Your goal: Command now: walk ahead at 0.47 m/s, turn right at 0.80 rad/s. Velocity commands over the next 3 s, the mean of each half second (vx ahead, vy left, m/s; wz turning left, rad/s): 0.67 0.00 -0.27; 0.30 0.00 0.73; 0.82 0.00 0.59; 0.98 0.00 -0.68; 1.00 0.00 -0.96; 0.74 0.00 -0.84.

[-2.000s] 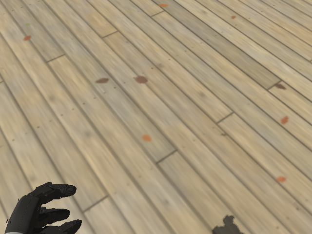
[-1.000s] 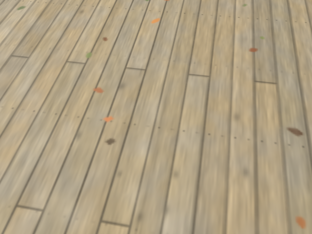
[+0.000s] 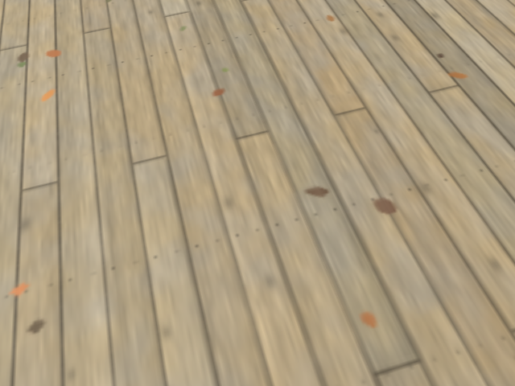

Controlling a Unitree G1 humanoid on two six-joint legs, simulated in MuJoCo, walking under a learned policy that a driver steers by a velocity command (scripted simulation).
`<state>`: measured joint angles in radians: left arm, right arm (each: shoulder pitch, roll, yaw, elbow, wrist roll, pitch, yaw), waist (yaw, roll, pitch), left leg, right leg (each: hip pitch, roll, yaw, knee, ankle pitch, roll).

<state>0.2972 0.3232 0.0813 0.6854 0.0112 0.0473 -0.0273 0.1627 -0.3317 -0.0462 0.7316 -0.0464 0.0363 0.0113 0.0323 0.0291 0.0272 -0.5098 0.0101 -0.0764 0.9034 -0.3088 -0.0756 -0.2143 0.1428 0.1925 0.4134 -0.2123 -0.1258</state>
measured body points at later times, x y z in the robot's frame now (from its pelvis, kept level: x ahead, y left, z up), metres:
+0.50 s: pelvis +0.23 +0.04 +0.00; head +0.26 +0.06 +0.45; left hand +0.45 +0.26 -0.10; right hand +0.17 -0.22 -0.12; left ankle +0.14 +0.15 -0.75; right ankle +0.31 -0.10 -0.69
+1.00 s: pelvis +0.40 +0.02 +0.00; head +0.41 +0.04 +0.45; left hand +0.39 +0.32 -0.11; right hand +0.66 -0.18 -0.08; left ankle +0.41 +0.16 -0.68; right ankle +0.44 -0.07 -0.75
